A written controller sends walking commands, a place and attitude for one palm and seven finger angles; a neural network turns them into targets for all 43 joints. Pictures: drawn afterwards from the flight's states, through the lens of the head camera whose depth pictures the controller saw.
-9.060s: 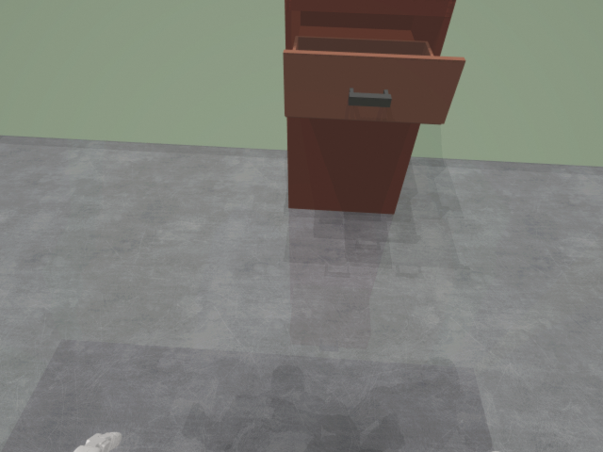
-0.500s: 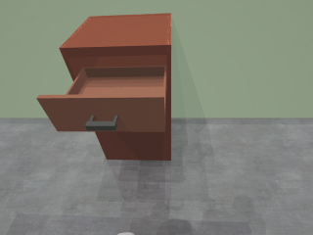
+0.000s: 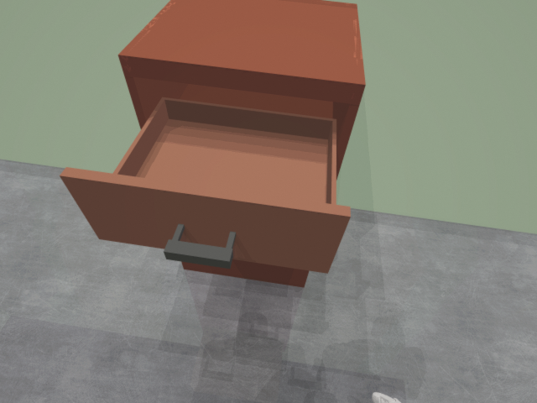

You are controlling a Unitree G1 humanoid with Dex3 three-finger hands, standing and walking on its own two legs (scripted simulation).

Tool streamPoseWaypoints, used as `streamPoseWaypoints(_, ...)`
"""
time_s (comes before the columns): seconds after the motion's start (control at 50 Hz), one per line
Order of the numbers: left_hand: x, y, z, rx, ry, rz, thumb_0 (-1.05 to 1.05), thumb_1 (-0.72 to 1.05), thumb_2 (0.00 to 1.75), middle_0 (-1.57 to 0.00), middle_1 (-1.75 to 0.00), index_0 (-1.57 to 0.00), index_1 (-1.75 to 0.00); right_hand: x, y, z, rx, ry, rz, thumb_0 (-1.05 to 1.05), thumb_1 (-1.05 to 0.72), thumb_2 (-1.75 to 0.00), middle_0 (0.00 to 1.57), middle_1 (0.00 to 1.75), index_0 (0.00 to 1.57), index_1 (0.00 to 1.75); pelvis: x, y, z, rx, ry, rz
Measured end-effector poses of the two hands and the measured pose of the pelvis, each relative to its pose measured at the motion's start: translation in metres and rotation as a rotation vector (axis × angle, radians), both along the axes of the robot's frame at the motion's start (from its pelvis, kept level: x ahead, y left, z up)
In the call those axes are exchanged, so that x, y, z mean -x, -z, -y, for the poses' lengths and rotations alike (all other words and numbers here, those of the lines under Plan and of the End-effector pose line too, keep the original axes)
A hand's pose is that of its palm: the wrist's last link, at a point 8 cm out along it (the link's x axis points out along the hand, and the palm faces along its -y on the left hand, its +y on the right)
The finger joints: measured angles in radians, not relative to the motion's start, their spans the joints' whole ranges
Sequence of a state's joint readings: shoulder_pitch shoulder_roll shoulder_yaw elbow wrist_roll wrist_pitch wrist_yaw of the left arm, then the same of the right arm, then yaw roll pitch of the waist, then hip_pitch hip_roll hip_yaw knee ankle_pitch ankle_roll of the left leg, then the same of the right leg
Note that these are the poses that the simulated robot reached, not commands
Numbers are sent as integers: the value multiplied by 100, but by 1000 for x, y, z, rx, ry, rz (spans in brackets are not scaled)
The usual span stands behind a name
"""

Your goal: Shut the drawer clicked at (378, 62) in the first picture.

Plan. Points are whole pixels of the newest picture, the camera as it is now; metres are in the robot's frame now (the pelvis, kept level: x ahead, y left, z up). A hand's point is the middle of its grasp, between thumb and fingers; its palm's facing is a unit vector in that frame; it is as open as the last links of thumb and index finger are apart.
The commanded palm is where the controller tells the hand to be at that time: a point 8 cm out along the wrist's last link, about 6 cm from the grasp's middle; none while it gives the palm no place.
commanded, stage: come to a stop and stand still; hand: left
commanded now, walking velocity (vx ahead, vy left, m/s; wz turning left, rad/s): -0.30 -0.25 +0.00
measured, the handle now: (202, 243) +0.35 +0.16 +0.00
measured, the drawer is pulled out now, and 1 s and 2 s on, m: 0.30 0.30 0.30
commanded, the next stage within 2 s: look again from close up in 1.10 s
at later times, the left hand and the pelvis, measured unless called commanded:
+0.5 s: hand out of the picture +0.07 +0.13 -0.15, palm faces +0.02 -0.96 -0.28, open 7.3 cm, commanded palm none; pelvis +0.02 -0.05 +0.01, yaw +0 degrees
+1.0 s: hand out of the picture -0.05 +0.17 -0.17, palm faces +0.09 -0.98 -0.18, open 7.3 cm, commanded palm none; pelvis -0.02 -0.01 +0.01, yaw +1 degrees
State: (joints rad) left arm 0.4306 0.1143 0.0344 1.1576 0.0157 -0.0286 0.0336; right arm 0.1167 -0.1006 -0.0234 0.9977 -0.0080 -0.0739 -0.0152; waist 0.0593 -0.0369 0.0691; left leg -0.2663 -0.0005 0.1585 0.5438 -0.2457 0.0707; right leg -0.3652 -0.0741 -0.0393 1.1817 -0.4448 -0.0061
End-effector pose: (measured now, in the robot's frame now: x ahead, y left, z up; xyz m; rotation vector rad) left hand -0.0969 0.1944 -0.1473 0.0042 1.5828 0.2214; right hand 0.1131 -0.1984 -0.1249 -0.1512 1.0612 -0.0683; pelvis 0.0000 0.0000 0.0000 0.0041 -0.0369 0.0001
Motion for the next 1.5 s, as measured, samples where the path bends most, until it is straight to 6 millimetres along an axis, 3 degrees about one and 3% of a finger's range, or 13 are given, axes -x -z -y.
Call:
streamPoseWaypoints(0.1,-98,-3,-31,-67,63,202,0,91,90,-20,-30,-20,-30,2,-12,19,58,64,-3,-6,-95,-90,20,30,20,30,-17,-8,-2,-7,-5,-3)
streamPoseWaypoints(0.16,-143,-7,-36,-90,80,296,0,92,90,-20,-30,-20,-30,13,-11,28,82,65,-69,-5,-95,-90,20,30,20,30,-24,-9,1,-5,-16,-2)
streamPoseWaypoints(0.22,-172,-11,-33,-101,103,345,0,92,90,-20,-30,-20,-30,28,-5,36,83,78,-137,-3,-94,-90,20,30,20,30,-27,-9,8,-5,-21,0)
streamPoseWaypoints(0.3,-190,-17,-21,-117,143,354,-1,92,90,-20,-30,-20,-30,51,8,47,54,108,-217,-1,-93,-90,20,30,20,30,-27,-7,20,-10,-17,-5)
streamPoseWaypoints(0.4,-185,-22,1,-152,185,329,0,91,90,-20,-30,-20,-30,81,30,63,-12,146,-308,0,-92,-90,20,30,20,30,-24,0,41,-18,0,-17)
streamPoseWaypoints(0.52,-157,-36,16,-170,174,277,0,92,90,-20,-30,-20,-30,106,31,75,-44,153,-383,0,-91,-90,20,30,20,30,-14,-10,54,-38,-8,-27)
streamPoseWaypoints(0.7,-111,-41,11,-174,111,261,0,91,90,-21,-30,-21,-30,111,23,86,-14,92,-360,0,-91,-90,19,30,20,30,9,-15,52,-53,-13,-37)
streamPoseWaypoints(0.84,-62,-22,-8,-119,66,197,0,91,90,-21,-30,-20,-30,97,10,71,45,63,-241,0,-91,-90,19,30,20,30,26,-11,29,-22,-2,-33)
streamPoseWaypoints(0.94,-43,-6,-21,-66,69,146,0,91,90,-20,-30,-20,-30,113,2,44,58,86,-215,0,-91,-90,19,30,20,30,28,-9,14,-4,0,-20)
streamPoseWaypoints(1.1,-55,-9,-18,-49,81,141,0,91,90,-20,-30,-20,-30,156,3,18,13,109,-351,1,-91,-90,20,30,20,30,17,-13,16,-12,-13,-37)
streamPoseWaypoints(1.24,-92,-10,4,-94,144,168,0,91,90,-20,-30,-20,-30,178,24,30,-46,153,-465,0,-90,-90,20,30,20,30,10,-1,37,-15,6,-47)
streamPoseWaypoints(1.36,-111,-14,15,-120,181,214,1,94,90,-20,-30,-20,-30,153,30,50,-43,140,-404,1,-91,-90,20,30,20,30,4,0,45,18,-12,-41)
streamPoseWaypoints(1.5,-132,-18,17,-127,158,287,1,95,90,-20,-30,-20,-30,113,27,59,-19,92,-297,1,-92,-90,19,30,20,30,-7,-3,50,2,-15,-15)
